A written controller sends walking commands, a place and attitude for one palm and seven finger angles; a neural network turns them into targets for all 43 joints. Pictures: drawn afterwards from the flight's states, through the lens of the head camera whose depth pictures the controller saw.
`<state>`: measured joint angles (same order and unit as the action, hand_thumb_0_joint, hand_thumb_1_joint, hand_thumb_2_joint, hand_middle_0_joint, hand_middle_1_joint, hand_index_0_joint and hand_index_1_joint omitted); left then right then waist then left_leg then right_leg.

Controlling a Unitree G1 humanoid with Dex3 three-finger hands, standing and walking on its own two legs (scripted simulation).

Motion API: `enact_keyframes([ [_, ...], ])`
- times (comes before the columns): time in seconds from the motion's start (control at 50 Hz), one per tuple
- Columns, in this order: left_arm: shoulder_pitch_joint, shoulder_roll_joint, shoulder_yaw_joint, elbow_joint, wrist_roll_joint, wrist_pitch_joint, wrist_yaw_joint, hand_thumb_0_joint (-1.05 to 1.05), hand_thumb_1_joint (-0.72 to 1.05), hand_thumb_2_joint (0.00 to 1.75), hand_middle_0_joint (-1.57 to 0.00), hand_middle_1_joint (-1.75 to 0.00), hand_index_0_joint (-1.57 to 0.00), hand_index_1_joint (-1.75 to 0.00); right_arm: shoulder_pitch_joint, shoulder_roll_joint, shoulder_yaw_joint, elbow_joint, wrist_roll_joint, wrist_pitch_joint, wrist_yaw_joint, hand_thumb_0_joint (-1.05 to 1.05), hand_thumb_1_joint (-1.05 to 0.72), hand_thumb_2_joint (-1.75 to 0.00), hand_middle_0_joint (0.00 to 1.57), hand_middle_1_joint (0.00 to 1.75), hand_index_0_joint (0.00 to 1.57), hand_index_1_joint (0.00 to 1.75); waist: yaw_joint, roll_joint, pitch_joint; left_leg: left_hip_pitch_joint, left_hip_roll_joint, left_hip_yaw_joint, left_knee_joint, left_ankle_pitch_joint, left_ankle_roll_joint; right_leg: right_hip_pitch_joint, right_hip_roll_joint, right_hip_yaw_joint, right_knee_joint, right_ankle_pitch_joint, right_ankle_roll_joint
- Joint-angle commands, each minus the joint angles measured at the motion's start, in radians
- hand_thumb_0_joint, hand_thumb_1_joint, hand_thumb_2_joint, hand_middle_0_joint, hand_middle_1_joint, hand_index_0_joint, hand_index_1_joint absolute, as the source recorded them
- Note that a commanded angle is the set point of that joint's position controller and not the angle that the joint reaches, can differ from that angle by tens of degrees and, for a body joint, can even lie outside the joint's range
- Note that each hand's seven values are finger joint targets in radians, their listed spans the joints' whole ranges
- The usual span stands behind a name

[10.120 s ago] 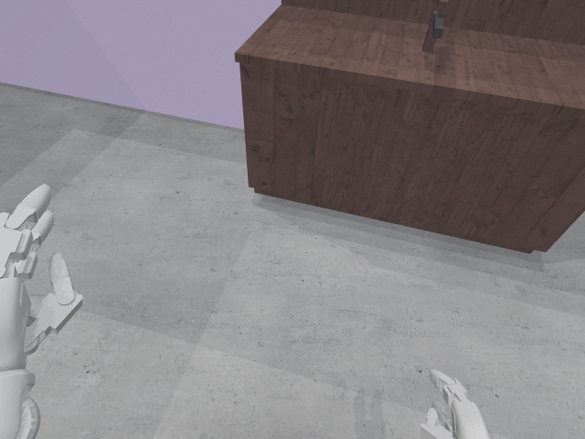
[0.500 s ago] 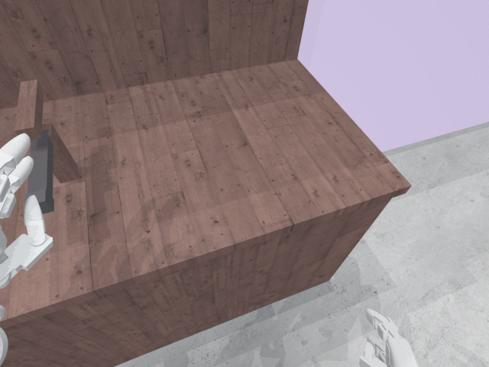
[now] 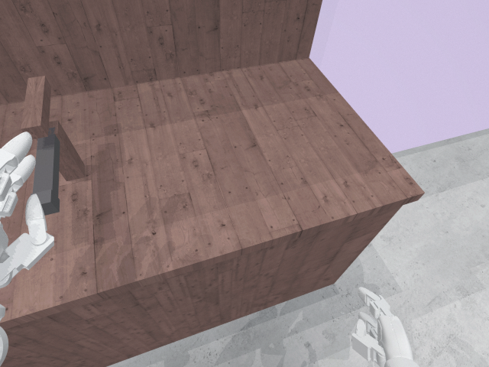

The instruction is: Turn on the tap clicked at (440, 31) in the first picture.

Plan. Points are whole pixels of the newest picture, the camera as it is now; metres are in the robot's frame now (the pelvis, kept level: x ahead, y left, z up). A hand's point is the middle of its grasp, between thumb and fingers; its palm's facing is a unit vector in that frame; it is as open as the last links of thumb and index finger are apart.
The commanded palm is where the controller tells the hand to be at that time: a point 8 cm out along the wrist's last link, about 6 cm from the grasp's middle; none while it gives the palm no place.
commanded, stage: shuffle to correct the standing spot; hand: left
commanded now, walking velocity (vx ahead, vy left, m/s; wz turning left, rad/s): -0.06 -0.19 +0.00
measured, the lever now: (45, 203) +0.32 +0.33 +0.08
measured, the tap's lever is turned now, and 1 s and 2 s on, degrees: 0 0 0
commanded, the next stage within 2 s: none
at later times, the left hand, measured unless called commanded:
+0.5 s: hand (45, 247) +0.21 +0.24 +0.17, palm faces +0.32 -0.86 -0.40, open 7.4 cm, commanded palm +0.15 +0.28 +0.18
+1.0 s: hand (52, 246) +0.21 +0.23 +0.16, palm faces +0.32 -0.86 -0.40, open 7.4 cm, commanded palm +0.15 +0.27 +0.18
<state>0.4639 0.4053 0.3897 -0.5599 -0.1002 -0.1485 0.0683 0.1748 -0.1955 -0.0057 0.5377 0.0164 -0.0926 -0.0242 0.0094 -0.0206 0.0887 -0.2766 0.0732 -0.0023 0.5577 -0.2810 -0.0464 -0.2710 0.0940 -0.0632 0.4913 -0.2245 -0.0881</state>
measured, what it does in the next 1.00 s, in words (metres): stands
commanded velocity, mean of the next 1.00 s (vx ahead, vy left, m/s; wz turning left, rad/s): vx -0.04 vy -0.20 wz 0.00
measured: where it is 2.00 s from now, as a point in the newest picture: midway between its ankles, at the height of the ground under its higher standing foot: outside the picture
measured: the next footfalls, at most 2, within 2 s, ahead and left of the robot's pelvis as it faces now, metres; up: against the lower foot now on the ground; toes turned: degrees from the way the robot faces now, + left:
none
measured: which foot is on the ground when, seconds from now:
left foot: down 0.00-1.00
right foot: down 0.00-1.00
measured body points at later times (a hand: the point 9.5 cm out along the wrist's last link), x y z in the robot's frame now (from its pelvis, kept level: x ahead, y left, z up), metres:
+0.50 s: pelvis -0.01 +0.00 +0.00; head +0.02 +0.01 +0.45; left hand +0.19 +0.28 +0.19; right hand +0.15 -0.24 -0.08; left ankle +0.01 +0.15 -0.73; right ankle +0.02 -0.06 -0.73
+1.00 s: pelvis -0.01 -0.01 +0.00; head +0.03 +0.00 +0.45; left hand +0.19 +0.28 +0.19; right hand +0.17 -0.24 -0.08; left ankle +0.01 +0.15 -0.73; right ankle +0.02 -0.06 -0.73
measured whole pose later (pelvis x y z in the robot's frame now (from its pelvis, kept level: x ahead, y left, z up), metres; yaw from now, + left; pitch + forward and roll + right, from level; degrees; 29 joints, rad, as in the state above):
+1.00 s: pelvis -0.01 -0.01 +0.00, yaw +0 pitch +0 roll -1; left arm 0.47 0.40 0.38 -0.54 -0.10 -0.13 0.09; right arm 0.19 -0.20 0.00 0.55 0.03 -0.08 -0.02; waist 0.00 0.00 0.07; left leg -0.28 0.08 -0.01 0.53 -0.26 -0.05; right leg -0.26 0.10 -0.07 0.45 -0.19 -0.10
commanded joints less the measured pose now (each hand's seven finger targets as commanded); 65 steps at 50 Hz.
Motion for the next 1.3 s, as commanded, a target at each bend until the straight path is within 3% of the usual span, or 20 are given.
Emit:
enact_keyframes([
  [0.0,-0.055,0.168,0.117,-0.221,0.0,-0.069,0.023,0.0,0.9,0.9,-0.2,-0.3,-0.2,-0.3,-0.04,-0.133,-0.06,-0.144,0.002,-0.049,-0.013,0.0,-0.9,-0.9,0.2,0.3,0.2,0.3,-0.005,0.095,-0.219,0.057,0.1,-0.075,-0.08,0.223,0.08,0.115,-0.155,0.119,-0.063,0.242,0.072],
  [0.08,-0.04,0.151,0.101,-0.197,0.0,-0.064,0.025,0.0,0.9,0.9,-0.2,-0.3,-0.2,-0.3,-0.046,-0.127,-0.048,-0.142,0.002,-0.047,-0.012,0.0,-0.9,-0.9,0.2,0.3,0.2,0.3,-0.007,0.095,-0.2,0.035,0.097,-0.071,-0.092,0.168,0.081,0.115,-0.156,0.113,-0.081,0.2,0.074],
  [0.14,-0.039,0.163,0.113,-0.184,0.0,-0.06,0.028,0.0,0.9,0.9,-0.2,-0.3,-0.2,-0.3,-0.037,-0.128,-0.056,-0.145,0.007,-0.046,-0.011,0.0,-0.9,-0.9,0.2,0.3,0.2,0.3,-0.005,0.054,-0.18,0.008,0.074,-0.057,-0.077,0.043,0.075,0.095,-0.172,0.148,-0.117,0.119,0.069],
  [0.24,-0.046,0.167,0.114,-0.204,-0.003,-0.062,0.035,0.0,0.9,0.9,-0.2,-0.3,-0.2,-0.3,-0.033,-0.126,-0.054,-0.141,0.008,-0.048,-0.011,0.0,-0.9,-0.9,0.2,0.3,0.2,0.3,-0.011,0.033,-0.179,0.033,0.047,-0.045,-0.057,-0.006,0.072,0.042,-0.194,0.181,-0.159,0.039,0.055],
  [0.32,-0.039,0.171,0.117,-0.195,0.0,-0.062,0.038,0.0,0.9,0.9,-0.2,-0.3,-0.2,-0.3,-0.043,-0.126,-0.051,-0.139,0.006,-0.051,-0.014,0.0,-0.9,-0.9,0.2,0.3,0.2,0.3,-0.008,0.065,-0.163,0.023,0.07,-0.062,-0.094,-0.001,0.081,0.041,-0.175,0.165,-0.152,0.035,0.075],
  [0.46,-0.022,0.172,0.119,-0.193,0.004,-0.06,0.039,0.0,0.9,0.9,-0.2,-0.3,-0.2,-0.3,-0.057,-0.124,-0.047,-0.139,0.013,-0.052,-0.013,0.0,-0.9,-0.9,0.2,0.3,0.2,0.3,-0.005,0.11,-0.172,0.022,0.102,-0.083,-0.131,0.085,0.084,0.088,-0.152,0.123,-0.108,0.124,0.074],
  [0.48,-0.029,0.15,0.097,-0.18,0.004,-0.062,0.035,0.0,0.9,0.9,-0.2,-0.3,-0.2,-0.3,-0.044,-0.127,-0.045,-0.133,0.007,-0.05,-0.013,0.0,-0.9,-0.9,0.2,0.3,0.2,0.3,-0.009,0.101,-0.176,0.002,0.1,-0.082,-0.132,0.059,0.085,0.099,-0.149,0.117,-0.106,0.103,0.078],
  [0.6,-0.041,0.163,0.11,-0.188,0.002,-0.058,0.036,0.0,0.9,0.9,-0.2,-0.3,-0.2,-0.3,-0.034,-0.129,-0.054,-0.138,0.011,-0.049,-0.009,0.0,-0.9,-0.9,0.2,0.3,0.2,0.3,-0.009,0.047,-0.18,0.02,0.071,-0.063,-0.092,0.017,0.076,0.072,-0.17,0.157,-0.14,0.083,0.061],
  [0.66,-0.031,0.176,0.118,-0.217,-0.002,-0.058,0.042,0.0,0.9,0.9,-0.2,-0.3,-0.2,-0.3,-0.046,-0.122,-0.049,-0.136,0.016,-0.05,-0.01,0.0,-0.9,-0.9,0.2,0.3,0.2,0.3,-0.012,0.064,-0.176,0.058,0.063,-0.056,-0.085,0.021,0.074,0.034,-0.18,0.169,-0.155,0.067,0.045],
  [0.74,-0.028,0.172,0.122,-0.197,0.001,-0.057,0.044,0.0,0.9,0.9,-0.2,-0.3,-0.2,-0.3,-0.041,-0.125,-0.052,-0.136,0.009,-0.046,-0.011,0.0,-0.9,-0.9,0.2,0.3,0.2,0.3,-0.009,0.067,-0.188,0.036,0.083,-0.068,-0.096,0.045,0.079,0.07,-0.173,0.159,-0.139,0.098,0.068],
  [0.78,-0.021,0.159,0.109,-0.195,-0.001,-0.055,0.043,0.0,0.9,0.9,-0.2,-0.3,-0.2,-0.3,-0.044,-0.125,-0.047,-0.13,0.008,-0.042,-0.012,0.0,-0.9,-0.9,0.2,0.3,0.2,0.3,-0.013,0.075,-0.193,0.044,0.089,-0.074,-0.101,0.095,0.08,0.079,-0.166,0.138,-0.121,0.145,0.065],
  [0.88,-0.025,0.151,0.097,-0.179,-0.001,-0.05,0.04,0.0,0.9,0.9,-0.2,-0.3,-0.2,-0.3,-0.048,-0.124,-0.044,-0.132,0.009,-0.039,-0.011,0.0,-0.9,-0.9,0.2,0.3,0.2,0.3,-0.014,0.077,-0.176,0.027,0.09,-0.073,-0.105,0.081,0.08,0.083,-0.165,0.133,-0.126,0.139,0.069],
  [1.04,-0.043,0.163,0.104,-0.204,-0.002,-0.047,0.045,0.0,0.9,0.9,-0.2,-0.3,-0.2,-0.3,-0.043,-0.124,-0.052,-0.14,0.014,-0.036,-0.008,0.0,-0.9,-0.9,0.2,0.3,0.2,0.3,-0.012,0.033,-0.181,0.053,0.058,-0.049,-0.058,0.015,0.073,0.043,-0.198,0.189,-0.173,0.076,0.064],
  [1.06,-0.037,0.175,0.112,-0.219,-0.005,-0.047,0.048,0.0,0.9,0.9,-0.2,-0.3,-0.2,-0.3,-0.058,-0.119,-0.046,-0.137,0.019,-0.036,-0.01,0.0,-0.9,-0.9,0.2,0.3,0.2,0.3,-0.014,0.056,-0.174,0.075,0.059,-0.05,-0.068,0.035,0.074,0.027,-0.195,0.184,-0.171,0.087,0.053],
  [1.18,-0.031,0.169,0.111,-0.219,0.001,-0.052,0.051,0.0,0.9,0.9,-0.2,-0.3,-0.2,-0.3,-0.059,-0.123,-0.043,-0.135,0.009,-0.034,-0.013,0.0,-0.9,-0.9,0.2,0.3,0.2,0.3,-0.012,0.11,-0.195,0.046,0.102,-0.086,-0.122,0.114,0.085,0.098,-0.161,0.129,-0.116,0.155,0.07],
  [1.26,0.003,0.182,0.127,-0.2,-0.001,-0.046,0.047,0.0,0.9,0.9,-0.2,-0.3,-0.2,-0.3,-0.058,-0.122,-0.047,-0.139,0.017,-0.032,-0.011,0.0,-0.9,-0.9,0.2,0.3,0.2,0.3,-0.008,0.103,-0.208,0.06,0.114,-0.088,-0.111,0.197,0.08,0.123,-0.16,0.117,-0.102,0.222,0.065],
  [1.28,0.002,0.158,0.108,-0.196,0.0,-0.047,0.044,0.0,0.9,0.9,-0.2,-0.3,-0.2,-0.3,-0.048,-0.126,-0.048,-0.137,0.012,-0.03,-0.009,0.0,-0.9,-0.9,0.2,0.3,0.2,0.3,-0.012,0.097,-0.217,0.053,0.112,-0.088,-0.105,0.208,0.08,0.133,-0.158,0.111,-0.098,0.23,0.064],
])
